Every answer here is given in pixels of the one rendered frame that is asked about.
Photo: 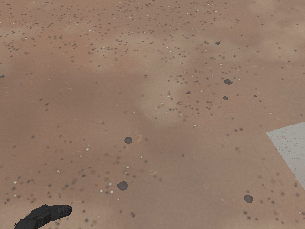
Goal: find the robot left hand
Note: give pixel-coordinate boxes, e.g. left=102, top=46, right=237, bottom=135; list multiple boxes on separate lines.
left=14, top=204, right=72, bottom=229

